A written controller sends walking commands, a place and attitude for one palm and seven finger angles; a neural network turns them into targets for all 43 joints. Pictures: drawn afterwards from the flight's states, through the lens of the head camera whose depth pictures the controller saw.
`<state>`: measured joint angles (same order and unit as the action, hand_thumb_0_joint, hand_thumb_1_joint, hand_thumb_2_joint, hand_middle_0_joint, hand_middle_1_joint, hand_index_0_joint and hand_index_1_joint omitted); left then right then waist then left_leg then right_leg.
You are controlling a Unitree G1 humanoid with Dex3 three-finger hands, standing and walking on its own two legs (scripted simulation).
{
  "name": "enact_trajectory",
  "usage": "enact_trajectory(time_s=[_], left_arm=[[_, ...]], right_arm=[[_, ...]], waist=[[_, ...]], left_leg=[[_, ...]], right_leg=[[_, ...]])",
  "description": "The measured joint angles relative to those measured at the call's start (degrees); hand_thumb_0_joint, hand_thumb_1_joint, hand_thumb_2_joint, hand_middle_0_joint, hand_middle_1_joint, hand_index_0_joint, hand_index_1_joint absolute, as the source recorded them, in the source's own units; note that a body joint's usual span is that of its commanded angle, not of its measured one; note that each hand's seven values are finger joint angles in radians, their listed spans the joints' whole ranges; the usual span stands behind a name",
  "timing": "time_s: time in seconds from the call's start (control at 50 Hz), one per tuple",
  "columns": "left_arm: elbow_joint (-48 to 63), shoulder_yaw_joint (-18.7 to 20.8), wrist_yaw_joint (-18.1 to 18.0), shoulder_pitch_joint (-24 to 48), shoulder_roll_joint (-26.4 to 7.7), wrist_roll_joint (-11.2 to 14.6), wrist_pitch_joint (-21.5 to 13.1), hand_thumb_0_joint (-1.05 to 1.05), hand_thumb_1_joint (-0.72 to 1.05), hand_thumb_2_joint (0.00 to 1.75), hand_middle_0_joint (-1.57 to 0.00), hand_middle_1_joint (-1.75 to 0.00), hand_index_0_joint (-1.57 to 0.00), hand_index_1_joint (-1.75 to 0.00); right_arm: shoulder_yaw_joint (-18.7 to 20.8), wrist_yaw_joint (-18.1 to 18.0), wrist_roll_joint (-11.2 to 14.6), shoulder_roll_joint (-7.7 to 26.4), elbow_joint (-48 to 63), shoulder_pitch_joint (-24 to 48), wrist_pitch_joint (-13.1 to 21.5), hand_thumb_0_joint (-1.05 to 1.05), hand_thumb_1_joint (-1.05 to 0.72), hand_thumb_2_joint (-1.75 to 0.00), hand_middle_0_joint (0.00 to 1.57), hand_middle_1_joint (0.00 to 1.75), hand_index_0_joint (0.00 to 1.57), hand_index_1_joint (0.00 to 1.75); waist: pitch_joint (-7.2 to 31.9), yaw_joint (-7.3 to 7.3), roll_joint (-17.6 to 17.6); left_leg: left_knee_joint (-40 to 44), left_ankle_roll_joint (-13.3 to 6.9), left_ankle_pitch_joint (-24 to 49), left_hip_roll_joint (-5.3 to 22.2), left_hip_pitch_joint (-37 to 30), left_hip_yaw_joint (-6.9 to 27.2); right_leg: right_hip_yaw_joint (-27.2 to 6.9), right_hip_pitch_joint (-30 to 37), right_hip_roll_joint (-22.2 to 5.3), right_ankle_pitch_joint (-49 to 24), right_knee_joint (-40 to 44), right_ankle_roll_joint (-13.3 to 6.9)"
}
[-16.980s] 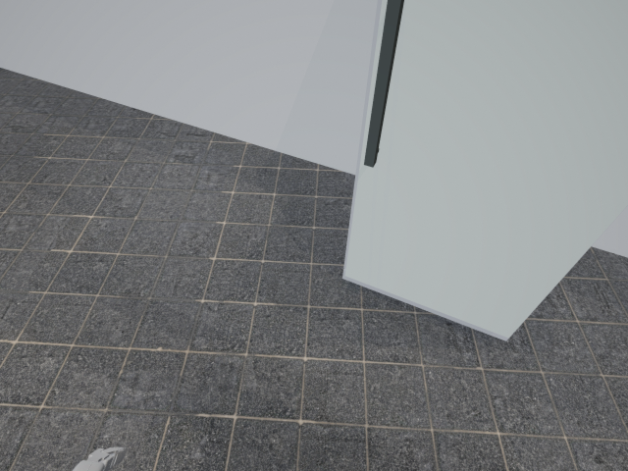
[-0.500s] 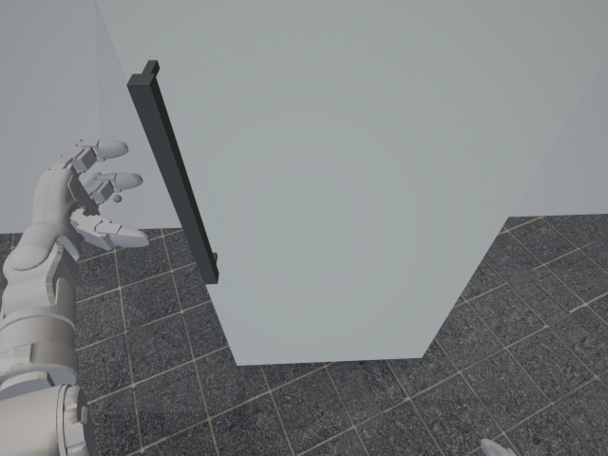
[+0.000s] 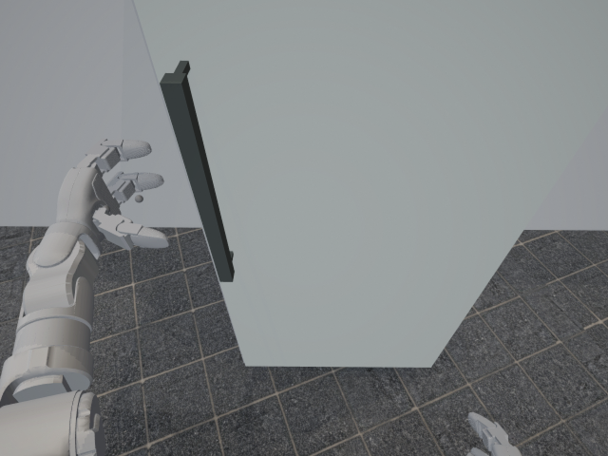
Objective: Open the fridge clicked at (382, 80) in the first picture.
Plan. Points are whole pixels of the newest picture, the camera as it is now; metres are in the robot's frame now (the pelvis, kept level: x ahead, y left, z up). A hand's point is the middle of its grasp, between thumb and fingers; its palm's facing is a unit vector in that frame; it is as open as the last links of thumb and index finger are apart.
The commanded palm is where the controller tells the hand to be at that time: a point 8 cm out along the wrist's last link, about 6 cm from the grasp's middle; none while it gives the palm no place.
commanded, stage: move the hooked fingers beside the handle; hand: left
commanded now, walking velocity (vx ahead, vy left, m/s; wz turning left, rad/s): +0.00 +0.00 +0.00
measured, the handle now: (209, 193) +0.46 +0.17 +0.09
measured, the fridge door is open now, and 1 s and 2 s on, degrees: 0 0 0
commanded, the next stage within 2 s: feel for the door with the fingertips in 0.08 s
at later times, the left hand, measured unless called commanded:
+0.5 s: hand (162, 198) +0.39 +0.20 +0.15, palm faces +0.03 -1.00 +0.02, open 14.0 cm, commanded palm +0.36 +0.25 +0.15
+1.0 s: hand (164, 186) +0.41 +0.21 +0.15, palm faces +0.05 -1.00 +0.01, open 14.0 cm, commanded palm +0.39 +0.25 +0.15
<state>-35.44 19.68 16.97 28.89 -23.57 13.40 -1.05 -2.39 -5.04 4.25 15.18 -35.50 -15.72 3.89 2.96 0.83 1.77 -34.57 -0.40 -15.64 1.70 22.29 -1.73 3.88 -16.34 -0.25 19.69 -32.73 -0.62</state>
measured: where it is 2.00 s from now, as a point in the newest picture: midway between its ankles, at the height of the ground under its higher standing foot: outside the picture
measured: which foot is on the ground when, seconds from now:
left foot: down 0.00-1.00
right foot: down 0.00-1.00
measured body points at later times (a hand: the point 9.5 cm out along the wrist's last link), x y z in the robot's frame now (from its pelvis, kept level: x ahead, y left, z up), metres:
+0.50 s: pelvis +0.00 +0.00 +0.00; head +0.01 +0.00 +0.45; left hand +0.38 +0.26 +0.15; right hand +0.11 -0.25 -0.10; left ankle +0.02 +0.12 -0.73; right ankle -0.03 -0.11 -0.73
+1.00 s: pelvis +0.00 +0.00 +0.00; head +0.02 -0.01 +0.45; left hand +0.40 +0.26 +0.15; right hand +0.11 -0.27 -0.11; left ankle +0.02 +0.12 -0.73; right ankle -0.03 -0.11 -0.73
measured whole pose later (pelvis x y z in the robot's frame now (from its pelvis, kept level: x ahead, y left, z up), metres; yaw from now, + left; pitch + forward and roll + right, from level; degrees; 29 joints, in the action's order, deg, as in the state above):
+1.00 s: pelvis +0.00 +0.00 +0.00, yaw +0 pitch +4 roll -1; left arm -39.9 17.8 13.5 34.2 -22.3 12.3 -2.3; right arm -1.7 -4.6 3.9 15.6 -37.2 -16.9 2.4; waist 2.5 1.8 1.5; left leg -34.7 -0.1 -15.4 2.1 23.2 -1.6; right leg 3.8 -17.4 0.2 19.5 -33.0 -1.0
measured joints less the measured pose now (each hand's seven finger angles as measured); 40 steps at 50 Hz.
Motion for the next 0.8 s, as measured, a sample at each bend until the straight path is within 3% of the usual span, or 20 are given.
enact_trajectory(time_s=[0.18, 0.28, 0.6, 0.8], left_arm=[[-1.4, 0.2, -0.2, 1.7, -0.3, -0.3, -1.6, -0.01, -0.5, 0.3, -0.3, -1.2, -0.3, -1.2], [-0.6, 0.0, 0.0, 0.8, -0.2, 0.1, -0.8, -0.01, -0.5, 0.3, -0.3, -1.2, -0.3, -1.2], [4.1, -3.5, -5.2, -0.2, 4.5, -0.9, 0.5, -0.01, -0.5, 0.3, -0.3, -1.2, -0.3, -1.2], [0.3, -2.6, -5.0, 2.3, 2.9, -1.1, 0.1, -0.01, -0.5, 0.3, -0.3, -1.2, -0.3, -1.2]], right_arm=[[0.0, 0.1, -0.4, 0.1, -0.7, -0.6, 0.0, 0.01, -0.9, -0.89, 0.2, 0.3, 0.2, 0.3], [0.3, 0.4, -0.2, 0.3, -0.8, -1.7, -0.3, 0.01, -0.9, -0.89, 0.2, 0.3, 0.2, 0.3], [0.4, 0.7, -0.5, -0.4, -1.1, -0.4, -0.3, 0.01, -0.9, -0.89, 0.2, 0.3, 0.2, 0.3], [0.2, 0.6, -0.4, -0.4, -0.8, -0.2, -0.9, 0.01, -0.9, -0.89, 0.2, 0.3, 0.2, 0.3]], waist=[[-0.3, 0.48, -0.2], [-0.1, 0.64, 0.0], [-0.3, 0.61, 0.0], [-0.3, 0.57, 0.0]], left_leg=[[0.0, 0.0, 0.3, 0.0, 0.5, 0.0], [0.1, -0.1, 0.1, 0.1, 0.3, -0.2], [0.4, 0.0, 0.4, 0.0, -0.3, -0.3], [0.5, 0.2, 0.5, 0.2, -0.3, -0.1]], right_leg=[[0.0, -0.5, 0.0, -0.3, 0.0, 0.0], [-0.3, -0.4, 0.1, -0.3, 0.1, 0.1], [-0.4, 0.1, 0.0, -0.4, 0.2, 0.0], [-0.3, 0.0, 0.3, -0.4, 0.2, -0.2]])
